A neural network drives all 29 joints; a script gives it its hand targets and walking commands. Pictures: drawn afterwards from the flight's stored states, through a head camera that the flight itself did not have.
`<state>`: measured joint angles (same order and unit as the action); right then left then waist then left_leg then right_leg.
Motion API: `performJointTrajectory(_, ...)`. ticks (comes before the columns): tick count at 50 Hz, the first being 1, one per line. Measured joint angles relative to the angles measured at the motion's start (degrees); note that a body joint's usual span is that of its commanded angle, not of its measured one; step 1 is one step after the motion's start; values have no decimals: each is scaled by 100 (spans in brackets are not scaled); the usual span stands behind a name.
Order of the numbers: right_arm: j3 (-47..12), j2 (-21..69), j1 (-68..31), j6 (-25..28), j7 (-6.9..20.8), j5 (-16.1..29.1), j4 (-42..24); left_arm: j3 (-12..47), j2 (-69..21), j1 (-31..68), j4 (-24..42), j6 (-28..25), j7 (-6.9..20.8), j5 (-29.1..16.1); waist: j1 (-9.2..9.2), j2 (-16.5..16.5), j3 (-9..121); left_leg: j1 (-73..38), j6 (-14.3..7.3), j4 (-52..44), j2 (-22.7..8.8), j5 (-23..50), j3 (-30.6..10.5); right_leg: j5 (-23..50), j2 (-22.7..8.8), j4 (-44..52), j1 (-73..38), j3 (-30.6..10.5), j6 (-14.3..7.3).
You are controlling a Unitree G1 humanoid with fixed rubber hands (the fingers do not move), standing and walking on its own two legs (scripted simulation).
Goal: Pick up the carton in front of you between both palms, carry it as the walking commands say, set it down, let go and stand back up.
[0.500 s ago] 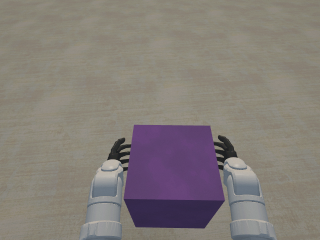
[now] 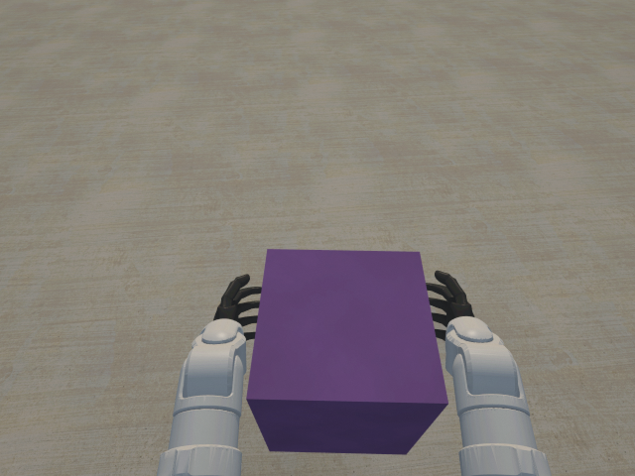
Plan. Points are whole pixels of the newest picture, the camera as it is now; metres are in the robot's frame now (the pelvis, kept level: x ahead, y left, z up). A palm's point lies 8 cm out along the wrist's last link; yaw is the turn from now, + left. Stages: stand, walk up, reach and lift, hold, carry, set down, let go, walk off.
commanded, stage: carry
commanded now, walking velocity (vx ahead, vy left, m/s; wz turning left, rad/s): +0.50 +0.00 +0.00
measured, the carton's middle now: (340, 357) +0.29 +0.00 -0.04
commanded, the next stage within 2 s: none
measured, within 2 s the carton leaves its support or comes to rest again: neither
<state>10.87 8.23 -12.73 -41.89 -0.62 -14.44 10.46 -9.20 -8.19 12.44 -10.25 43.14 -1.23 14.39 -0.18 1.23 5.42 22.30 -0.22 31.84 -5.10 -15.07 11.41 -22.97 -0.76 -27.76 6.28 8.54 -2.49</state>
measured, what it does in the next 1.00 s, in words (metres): walks ahead: right foot, then left foot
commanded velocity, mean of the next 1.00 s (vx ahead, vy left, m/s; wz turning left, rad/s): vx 0.23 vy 0.00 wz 0.00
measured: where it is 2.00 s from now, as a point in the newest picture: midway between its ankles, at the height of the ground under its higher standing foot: (332, 449)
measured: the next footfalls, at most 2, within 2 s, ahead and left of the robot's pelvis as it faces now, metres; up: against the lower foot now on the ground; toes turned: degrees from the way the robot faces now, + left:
right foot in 0.56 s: +0.39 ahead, -0.11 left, +0.00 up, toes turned -1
left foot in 0.88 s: +0.44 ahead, +0.11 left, +0.00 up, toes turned -7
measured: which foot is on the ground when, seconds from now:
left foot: down 0.00-0.60, up 0.62-0.86, down 0.88-1.00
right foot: down 0.00-0.18, up 0.20-0.54, down 0.56-1.00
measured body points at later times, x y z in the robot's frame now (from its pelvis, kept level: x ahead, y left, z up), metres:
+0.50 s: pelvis +0.19 +0.01 +0.01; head +0.19 +0.02 +0.46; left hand +0.49 +0.17 +0.05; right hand +0.50 -0.13 +0.05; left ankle +0.08 +0.12 -0.73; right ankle +0.30 -0.12 -0.71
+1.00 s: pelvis +0.38 +0.00 +0.01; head +0.38 +0.00 +0.46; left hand +0.68 +0.16 +0.04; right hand +0.70 -0.15 +0.05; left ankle +0.40 +0.11 -0.73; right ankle +0.35 -0.11 -0.73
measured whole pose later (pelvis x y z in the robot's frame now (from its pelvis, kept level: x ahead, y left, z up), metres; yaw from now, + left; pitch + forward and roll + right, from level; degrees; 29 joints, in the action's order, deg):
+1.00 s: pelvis +0.38 +0.00 +0.01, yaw +1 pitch +2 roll +0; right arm 10.2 8.3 -13.1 -40.9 -1.1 -13.0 7.5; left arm -9.3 -8.1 12.0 -6.7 41.8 -1.7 12.7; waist -0.1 1.1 4.5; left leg 16.7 -0.8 27.1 -3.2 -12.5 9.5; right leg -17.7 -3.8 -27.2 11.4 10.9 -0.1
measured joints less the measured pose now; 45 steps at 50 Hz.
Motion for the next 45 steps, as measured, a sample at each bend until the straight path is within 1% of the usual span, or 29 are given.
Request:
performJointTrajectory(3,39,-3,2,18,10,24,15,28,-2,12,-12,5,-13,13,-26,52,57,6,21,342,45,-315,-91,122,-16,410,-252,-15,53)
performJointTrajectory(5,87,4,-43,42,16,43,-9,14,-14,71,8,-6,-19,16,-33,87,63,-50,4,282,104,-422,-106,153,-56,609,-384,-28,112)
performJointTrajectory(6,107,8,-68,57,18,53,-26,2,-20,101,29,-10,-20,18,-34,111,63,-130,-14,104,151,-396,-76,124,-94,636,-427,-37,154)
performJointTrajectory(7,123,15,-103,73,20,61,-35,-18,-26,129,60,-13,-20,19,-32,136,57,-268,-53,-187,207,-226,-14,44,-147,568,-441,-57,206)
performJointTrajectory(8,131,28,-156,101,20,60,-14,-62,-30,156,93,-18,-15,20,-31,194,36,-387,-117,-386,277,214,62,-93,-241,370,-404,-102,258)
performJointTrajectory(9,132,45,-218,136,20,46,44,-116,-28,163,108,-37,-4,22,-19,230,23,-426,-181,-392,327,391,135,-209,-350,-77,-219,-126,294)
performJointTrajectory(10,118,58,-263,154,18,24,104,-155,-24,145,107,-59,0,20,13,192,10,-454,-232,-363,337,328,172,-309,-373,-759,91,-199,328)
performJointTrajectory(12,62,54,-244,146,13,0,114,-154,-11,76,120,-84,3,4,70,28,-43,-593,-285,-498,304,153,170,-574,-259,-2175,829,-372,289)
performJointTrajectory(13,13,40,-177,142,-2,16,66,-120,-2,33,140,-90,3,-11,94,-36,-72,-702,-283,-647,295,141,148,-562,-228,-2604,1147,-396,248)
performJointTrajectory(14,-42,22,-92,138,-22,48,-12,-77,8,-14,176,-95,1,-32,112,-83,-99,-832,-253,-833,290,174,119,-461,-233,-2783,1409,-388,220)
performJointTrajectory(16,-143,-8,50,126,-74,143,-213,-5,24,-101,313,-100,-12,-105,136,-136,-152,-1107,-199,-1216,286,271,67,-103,-298,-2631,1815,-350,225)
performJointTrajectory(20,-238,-20,114,95,-108,261,-569,64,37,-193,689,-82,-41,-209,130,-144,-206,-1607,-121,-1753,276,296,-11,664,-445,-1599,2301,-281,312)
performJointTrajectory(22,-249,-14,80,69,-97,253,-611,56,37,-203,767,-62,-42,-215,101,-129,-182,-1836,-41,-1868,257,197,-41,980,-473,-1032,2380,-217,317)
performJointTrajectory(25,-235,-2,24,33,-49,154,-488,34,37,-213,689,-42,-40,-189,55,-130,-98,-2175,113,-1864,204,-96,-77,1404,-439,-357,2309,-57,286)
performJointTrajectory(27,-204,5,-8,14,-26,84,-384,11,34,-182,561,-43,-34,-170,29,-146,-74,-2335,243,-1591,136,-443,-120,1653,-376,80,2080,115,254)
performJointTrajectory(28,-177,8,-29,6,-18,56,-354,-4,26,-137,496,-43,-32,-161,21,-148,-81,-2345,316,-1271,86,-710,-160,1791,-339,270,1907,212,201)
performJointTrajectory(29,-106,6,-62,12,-4,40,-318,-3,14,-74,382,-84,-33,-145,-4,-242,-99,-2217,357,-737,-48,-1006,-191,2073,-284,205,1854,298,42)
performJointTrajectory(30,-20,10,-92,24,6,35,-275,-11,0,6,244,-134,-33,-125,-21,-347,-146,-1904,342,49,-166,-1050,-297,1948,-233,-10,1873,373,-68)
performJointTrajectory(31,34,14,-95,36,-2,18,-253,-25,-15,83,129,-161,-30,-112,-28,-375,-216,-1500,304,917,-141,-1154,-475,1733,-231,-119,1851,410,-129)
performJointTrajectory(32,56,12,-79,53,-2,3,-246,-40,-26,128,51,-186,-20,-105,-27,-363,-300,-1098,251,1662,-42,-1284,-623,1576,-246,-93,1777,426,-153)
performJointTrajectory(33,45,6,-50,78,-7,-3,-249,-41,-29,133,16,-216,-18,-104,-19,-342,-383,-743,194,2174,57,-1360,-698,1512,-261,16,1674,434,-153)
performJointTrajectory(34,12,-3,-10,113,-15,1,-261,-32,-25,102,18,-255,-15,-112,-8,-318,-457,-461,149,2390,126,-1355,-709,1529,-275,175,1552,436,-98)
performJointTrajectory(36,-81,-17,61,206,-53,36,-295,-8,-4,-3,77,-364,-15,-149,7,-280,-569,-112,114,2056,180,-1220,-653,1597,-273,495,1315,428,-65)
performJointTrajectory(39,-172,-25,119,340,-96,95,-392,8,17,-108,188,-539,-18,-216,19,-282,-664,83,122,942,193,-893,-577,1565,-239,731,1051,400,-64)
performJointTrajectory(41,-210,-32,165,376,-117,146,-519,34,24,-149,301,-586,-28,-270,22,-308,-676,57,120,253,163,-396,-491,1429,-205,688,923,381,-28)
performJointTrajectory(43,-240,-38,202,338,-144,205,-674,77,29,-181,454,-544,-47,-321,39,-348,-635,-142,113,-471,108,422,-365,1185,-162,471,826,369,31)
performJointTrajectory(44,-245,-36,202,294,-150,232,-733,95,31,-184,519,-500,-61,-329,53,-384,-583,-265,86,-729,59,800,-328,1023,-126,301,795,372,65)
performJointTrajectory(45,-248,-34,193,278,-155,246,-719,77,32,-168,544,-445,-60,-332,60,-307,-527,-323,15,-687,79,861,-294,859,-169,138,768,346,102)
